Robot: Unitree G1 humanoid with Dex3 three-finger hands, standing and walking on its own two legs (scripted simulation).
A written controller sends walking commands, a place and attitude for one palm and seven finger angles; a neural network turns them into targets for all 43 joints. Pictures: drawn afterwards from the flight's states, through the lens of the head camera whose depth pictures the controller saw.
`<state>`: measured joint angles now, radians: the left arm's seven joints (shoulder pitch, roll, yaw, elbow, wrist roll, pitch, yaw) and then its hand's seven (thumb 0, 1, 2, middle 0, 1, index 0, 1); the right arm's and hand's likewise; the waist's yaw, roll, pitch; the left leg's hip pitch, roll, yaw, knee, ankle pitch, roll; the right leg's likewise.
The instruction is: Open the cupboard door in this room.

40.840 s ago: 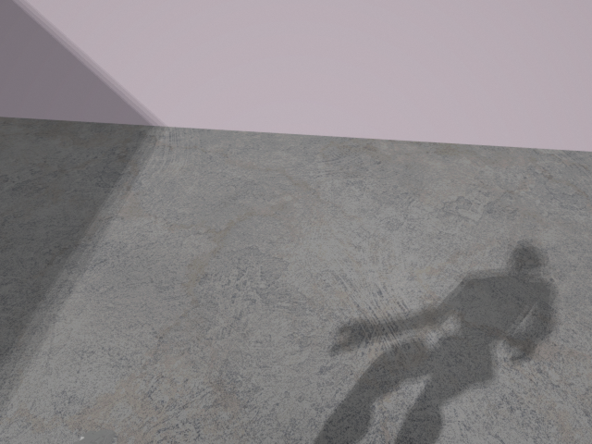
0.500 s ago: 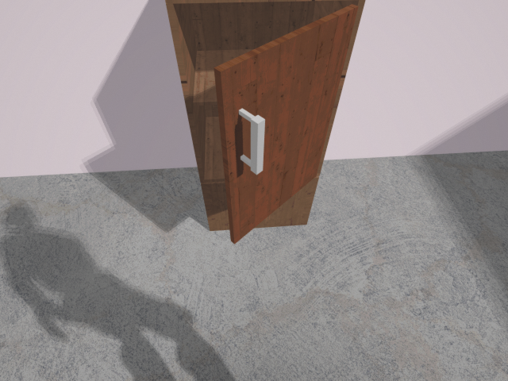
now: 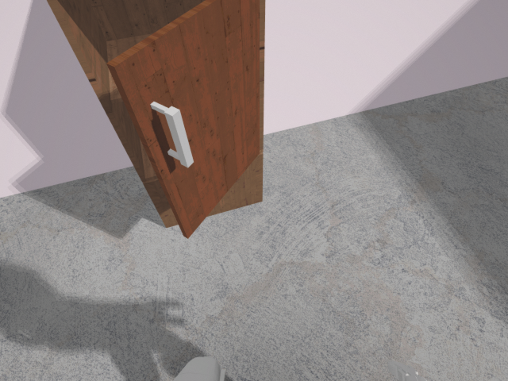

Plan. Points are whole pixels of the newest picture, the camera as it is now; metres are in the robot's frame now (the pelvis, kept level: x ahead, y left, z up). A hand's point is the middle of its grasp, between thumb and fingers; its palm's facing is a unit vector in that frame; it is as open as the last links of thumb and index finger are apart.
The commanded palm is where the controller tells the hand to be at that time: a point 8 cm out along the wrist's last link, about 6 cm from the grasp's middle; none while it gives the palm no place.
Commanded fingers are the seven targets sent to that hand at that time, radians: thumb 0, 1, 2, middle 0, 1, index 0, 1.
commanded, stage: walk to a spot facing it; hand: left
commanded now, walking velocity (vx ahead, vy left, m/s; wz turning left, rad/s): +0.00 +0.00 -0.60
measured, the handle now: (172, 135) +0.53 +0.22 +0.03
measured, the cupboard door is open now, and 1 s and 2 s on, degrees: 40 40 40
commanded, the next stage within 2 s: none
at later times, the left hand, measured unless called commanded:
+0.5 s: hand (149, 350) +0.17 +0.22 -0.17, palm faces -0.28 -0.93 -0.25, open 7.4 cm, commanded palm none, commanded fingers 0.00 0.90 0.90 -0.20 -0.30 -0.20 -0.30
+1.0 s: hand (200, 321) +0.23 +0.13 -0.17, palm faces -0.56 -0.80 -0.19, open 7.4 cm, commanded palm none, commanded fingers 0.00 0.90 0.90 -0.20 -0.30 -0.20 -0.30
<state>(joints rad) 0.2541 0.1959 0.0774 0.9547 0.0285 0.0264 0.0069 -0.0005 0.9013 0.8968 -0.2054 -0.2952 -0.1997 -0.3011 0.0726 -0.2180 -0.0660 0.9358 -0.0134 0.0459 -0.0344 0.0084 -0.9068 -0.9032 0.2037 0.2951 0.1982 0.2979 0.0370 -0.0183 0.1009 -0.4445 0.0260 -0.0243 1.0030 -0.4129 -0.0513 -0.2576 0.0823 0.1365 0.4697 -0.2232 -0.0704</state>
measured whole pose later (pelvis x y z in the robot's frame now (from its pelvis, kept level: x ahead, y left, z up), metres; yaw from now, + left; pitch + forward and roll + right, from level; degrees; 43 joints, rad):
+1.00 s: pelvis +0.02 +0.03 +0.00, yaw -36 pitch +1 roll -2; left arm 0.13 0.25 0.08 0.88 0.02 0.06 -0.04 0.00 0.90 0.90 -0.20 -0.29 -0.20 -0.30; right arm 0.27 -0.19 -0.02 0.91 -0.04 0.00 -0.03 0.01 -0.90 -0.90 0.21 0.30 0.20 0.30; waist -0.01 -0.01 0.09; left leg -0.25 0.14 0.13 0.52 -0.27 -0.03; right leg -0.44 -0.01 -0.05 0.90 -0.47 0.04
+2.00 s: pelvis +0.17 -0.24 -0.01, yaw -67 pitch -1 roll +0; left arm 0.09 0.21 0.05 0.93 0.02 -0.05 -0.01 0.00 0.91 0.90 -0.20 -0.29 -0.20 -0.30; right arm 0.37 -0.18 -0.05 1.08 -0.03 -0.01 -0.01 0.01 -0.91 -0.90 0.20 0.30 0.20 0.30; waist -0.08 -0.02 0.10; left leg -0.43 0.15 0.08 1.17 -0.39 -0.05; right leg -0.30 0.01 -0.10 0.55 -0.25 -0.06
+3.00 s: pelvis +0.31 -0.66 -0.02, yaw -77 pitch -1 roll -3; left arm 0.26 0.18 0.05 1.08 0.02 -0.04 0.01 0.00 0.92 0.90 -0.20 -0.30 -0.20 -0.30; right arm 0.24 -0.16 -0.04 1.03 -0.02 -0.05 0.00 0.01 -0.93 -0.90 0.20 0.30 0.20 0.30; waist -0.02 -0.01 0.04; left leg -0.40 0.09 0.10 0.58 -0.11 0.00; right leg -0.12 -0.02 -0.15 0.53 -0.38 0.01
